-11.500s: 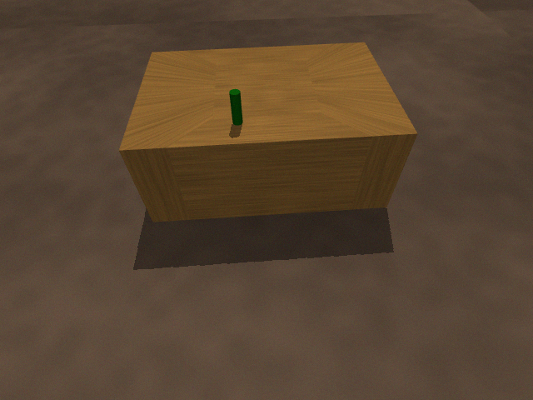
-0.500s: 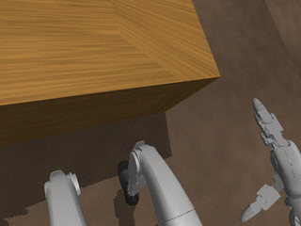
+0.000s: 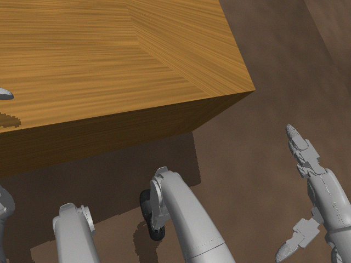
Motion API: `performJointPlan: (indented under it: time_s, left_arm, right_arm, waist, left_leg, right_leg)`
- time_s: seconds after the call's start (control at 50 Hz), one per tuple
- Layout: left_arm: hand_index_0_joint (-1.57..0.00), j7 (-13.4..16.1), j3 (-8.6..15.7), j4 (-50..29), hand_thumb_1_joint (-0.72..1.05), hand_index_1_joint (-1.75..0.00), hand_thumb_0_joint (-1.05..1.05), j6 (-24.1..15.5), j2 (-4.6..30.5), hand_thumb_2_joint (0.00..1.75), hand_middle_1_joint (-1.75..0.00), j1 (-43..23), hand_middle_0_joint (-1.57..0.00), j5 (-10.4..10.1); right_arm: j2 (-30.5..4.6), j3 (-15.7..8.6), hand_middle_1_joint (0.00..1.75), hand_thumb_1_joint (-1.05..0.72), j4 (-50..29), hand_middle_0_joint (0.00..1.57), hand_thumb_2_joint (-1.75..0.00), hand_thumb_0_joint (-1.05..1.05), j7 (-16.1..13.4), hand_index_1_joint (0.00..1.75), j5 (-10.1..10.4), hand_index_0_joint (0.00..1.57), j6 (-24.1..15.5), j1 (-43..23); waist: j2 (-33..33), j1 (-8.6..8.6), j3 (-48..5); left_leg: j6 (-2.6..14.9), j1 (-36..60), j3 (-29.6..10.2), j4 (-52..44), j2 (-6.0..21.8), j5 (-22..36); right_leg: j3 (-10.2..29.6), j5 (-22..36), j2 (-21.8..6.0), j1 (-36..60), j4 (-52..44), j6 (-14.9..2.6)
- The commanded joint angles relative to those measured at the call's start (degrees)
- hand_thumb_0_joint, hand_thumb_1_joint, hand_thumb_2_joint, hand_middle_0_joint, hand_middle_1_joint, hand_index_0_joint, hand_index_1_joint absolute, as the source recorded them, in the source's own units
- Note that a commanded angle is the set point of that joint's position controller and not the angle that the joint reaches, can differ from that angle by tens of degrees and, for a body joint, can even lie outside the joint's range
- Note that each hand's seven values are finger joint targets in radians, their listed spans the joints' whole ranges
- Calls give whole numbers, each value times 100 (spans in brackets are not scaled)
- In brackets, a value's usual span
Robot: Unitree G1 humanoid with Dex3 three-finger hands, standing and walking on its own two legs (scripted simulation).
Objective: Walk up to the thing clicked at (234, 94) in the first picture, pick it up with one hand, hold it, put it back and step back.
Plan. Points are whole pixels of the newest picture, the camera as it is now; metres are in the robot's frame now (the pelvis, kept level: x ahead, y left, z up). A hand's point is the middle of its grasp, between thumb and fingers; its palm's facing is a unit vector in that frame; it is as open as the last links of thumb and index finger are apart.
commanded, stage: close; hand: left
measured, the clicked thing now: out of the picture +0.58 +0.23 -0.02
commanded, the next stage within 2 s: settle in 0.50 s
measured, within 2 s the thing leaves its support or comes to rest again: leaves its support in 0.96 s
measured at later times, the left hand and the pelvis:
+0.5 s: hand out of the picture +0.57 +0.21 -0.05, palm faces +0.25 -0.97 -0.01, open 8.3 cm; pelvis +0.01 -0.01 +0.01, yaw +0 degrees
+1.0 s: hand out of the picture +0.56 +0.21 -0.03, palm faces +0.25 -0.97 +0.00, open 5.1 cm; pelvis +0.01 -0.01 +0.01, yaw +0 degrees
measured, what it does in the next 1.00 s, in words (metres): stands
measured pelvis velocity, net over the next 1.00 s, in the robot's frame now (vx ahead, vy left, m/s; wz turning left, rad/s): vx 0.01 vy -0.01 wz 0.01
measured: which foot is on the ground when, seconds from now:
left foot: down 0.00-1.00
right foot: down 0.00-1.00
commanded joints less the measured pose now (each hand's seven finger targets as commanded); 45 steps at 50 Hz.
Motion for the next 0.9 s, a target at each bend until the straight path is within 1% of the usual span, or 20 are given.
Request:
performJointPlan:
  time_s: [0.0, 0.06, 0.08, 0.1, 0.2, 0.26, 0.28, 0.32, 0.38, 0.42, 0.46, 0.54, 0.58, 0.62, 0.7, 0.78, 0.82, 0.84, 0.86, 0.88]
  left_arm:
    - [-59, 70, -58, -1031, -58, -39, 0, -415, 1109, 17, -41, -2171, -57, 93]
    - [-66, 79, -92, -962, -51, -45, 0, -380, 1075, 23, -47, -2123, -64, 103]
    - [-69, 95, -56, -1052, -49, -48, 0, -383, 1137, 25, -50, -2181, -67, 100]
    - [-71, 111, 67, -1360, -45, -50, 0, -412, 1353, 26, -52, -2219, -69, 100]
    - [-84, 92, -45, -923, -37, -64, 0, -328, 918, 39, -65, -1682, -82, 88]
    - [-94, 121, 173, -987, -28, -77, 0, -403, 1175, 52, -78, -1530, -92, 24]
    - [-98, 104, 101, -823, -25, -81, 0, -415, 973, 57, -82, -1436, -97, -4]
    - [-106, 67, 81, -992, -17, -89, 0, -508, 926, 63, -90, -1431, -104, -37]
    - [-118, 31, 196, -1165, -9, -101, 0, -561, 1158, 74, -102, -1373, -116, -60]
    - [-126, -8, 69, -1206, -4, -109, 0, -568, 962, 80, -110, -1508, -124, -89]
    - [-131, -44, 94, -1303, 1, -111, 0, -562, 1002, 82, -113, -1361, -129, -106]
    - [-141, -109, 12, -1020, 10, -121, 0, -590, 679, 90, -122, -1183, -140, -199]
    - [-148, -80, 69, -981, 19, -126, 0, -635, 754, 96, -128, -1138, -145, -190]
    - [-136, -56, 59, -1030, 35, -138, 0, -686, 822, 112, -137, -1256, -135, -143]
    - [-142, -13, 88, -1160, 56, -148, 0, -695, 908, 137, -147, -1321, -141, -107]
    - [-150, -5, 207, -1670, 68, -156, 0, -685, 1126, 145, -155, -1572, -149, -158]
    - [-152, -3, 168, -1751, 65, -157, 0, -633, 1062, 144, -157, -1644, -151, -161]
    - [-153, -10, 94, -1753, 65, -158, 0, -608, 1019, 144, -157, -1681, -152, -144]
    - [-153, -12, 83, -1761, 65, -158, 0, -588, 942, 144, -157, -1666, -152, -177]
    - [-155, 2, 161, -2044, 64, -159, 0, -592, 1115, 144, -159, -1822, -154, -196]
  right_arm:
    - [-1098, -1026, 5, 53, -997, 5, -4, 0, -180, 5, 7, 5, -183, 402]
    - [-1072, -1018, 5, 52, -966, 5, -4, 0, -180, 5, 10, 5, -135, 388]
    - [-1083, -1009, 5, 52, -976, 5, -4, 0, -177, 5, 0, 5, -110, 429]
    - [-1078, -1019, 5, 52, -1052, 5, -4, 0, -171, 5, 17, 5, -98, 435]
    - [-1023, -1038, 5, 52, -1061, 5, -5, 0, -137, 5, 23, 5, -65, 396]
    - [-918, -903, 5, 52, -884, 5, -5, 0, -112, 5, 55, 5, -27, 428]
    - [-944, -924, 5, 52, -963, 5, -5, 0, -107, 5, 48, 5, -38, 404]
    - [-919, -908, 5, 51, -1085, 5, -5, 0, -107, 5, 40, 5, -75, 423]
    - [-995, -984, 5, 52, -1149, 5, -5, 0, -117, 5, 77, 5, -75, 478]
    - [-930, -957, 5, 51, -1077, 5, -5, 0, -117, 5, 68, 5, -71, 539]
    - [-975, -1065, 5, 51, -1032, 5, -5, 0, -126, 5, 102, 5, -71, 575]
    - [-834, -889, 5, 51, -906, 5, -5, 0, -86, 5, 99, 5, -102, 587]
    - [-849, -827, 5, 52, -923, 5, -4, 0, -80, 5, 103, 5, -110, 483]
    - [-886, -880, 5, 54, -990, 5, -5, 0, -74, 5, 109, 5, -125, 488]
    - [-947, -959, 5, 55, -1124, 5, -5, 0, -79, 5, 110, 5, -85, 494]
    - [-823, -814, 5, 55, -1015, 5, -5, 0, -79, 5, 129, 5, -74, 582]
    - [-821, -877, 5, 54, -814, 5, -5, 0, -113, 5, 106, 5, -60, 563]
    - [-756, -772, 5, 55, -705, 5, -5, 0, -113, 5, 100, 5, -57, 565]
    - [-750, -733, 5, 54, -788, 5, -5, 0, -124, 5, 84, 5, -64, 521]
    - [-827, -788, 5, 55, -893, 5, -5, 0, -156, 5, 89, 5, -76, 420]
  waist:
    - [2776, -15, -3544]
    - [2787, 17, -3543]
    - [2857, 16, -3602]
    - [2909, 122, -3809]
    - [2804, 69, -3566]
    - [2631, 210, -3407]
    - [2546, 132, -3342]
    - [2511, 90, -3482]
    - [2602, 155, -3561]
    - [2712, 110, -3518]
    - [2821, 161, -3581]
    - [2588, 84, -3240]
    - [2520, 160, -3113]
    - [2559, 116, -3245]
    - [2662, 148, -3471]
    - [2682, 246, -3714]
    - [2791, 234, -3602]
    - [2847, 273, -3577]
    - [2836, 238, -3689]
    - [2841, 304, -3956]
  left_leg:
    - [-166, 2989, -54, -1532, -118, 1815]
    - [-153, 2999, -31, -1557, -119, 1767]
    - [-181, 3064, -35, -1593, -119, 1890]
    - [-178, 3131, -23, -1604, -121, 1951]
    - [-166, 3084, 12, -1531, -92, 2317]
    - [-138, 2731, 24, -1548, -105, 2207]
    - [-127, 2701, 34, -1537, -106, 2199]
    - [-90, 2687, 75, -1483, -112, 2134]
    - [-115, 2860, 57, -1558, -111, 2150]
    - [-135, 2920, 53, -1623, -119, 2085]
    - [-163, 3155, 26, -1656, -100, 2172]
    - [-135, 2914, 19, -1545, -90, 2300]
    - [-136, 2802, 6, -1588, -103, 2158]
    - [-119, 2823, 8, -1568, -108, 2037]
    - [-143, 2925, 10, -1633, -114, 1917]
    - [-113, 2782, 84, -1662, -161, 1708]
    - [-115, 2861, 98, -1685, -160, 1563]
    - [-129, 2913, 87, -1709, -154, 1565]
    - [-119, 2963, 95, -1655, -154, 1722]
    - [-118, 3102, 90, -1663, -155, 1813]
  right_leg:
    - [-126, 990, 345, 1990, -639, -447]
    - [-110, 969, 358, 2032, -682, -439]
    - [-126, 1044, 358, 2088, -698, -444]
    - [-113, 1094, 362, 2276, -682, -438]
    - [-110, 1352, 396, 2313, -734, -438]
    - [-109, 1323, 397, 2453, -732, -425]
    - [-105, 1352, 402, 2456, -771, -424]
    - [-49, 1388, 397, 2618, -808, -395]
    - [-64, 1357, 404, 2613, -826, -412]
    - [-66, 1311, 396, 2591, -866, -417]
    - [-87, 1284, 403, 2485, -829, -440]
    - [-115, 1399, 411, 2374, -835, -432]
    - [-117, 1285, 406, 2314, -815, -437]
    - [-100, 1214, 398, 2279, -806, -433]
    - [-99, 1083, 390, 2363, -812, -444]
    - [-4, 1014, 352, 2699, -861, -409]
    - [33, 875, 340, 2571, -926, -407]
    - [17, 852, 341, 2539, -888, -415]
    - [26, 982, 345, 2574, -906, -409]
    - [32, 1058, 342, 2730, -907, -406]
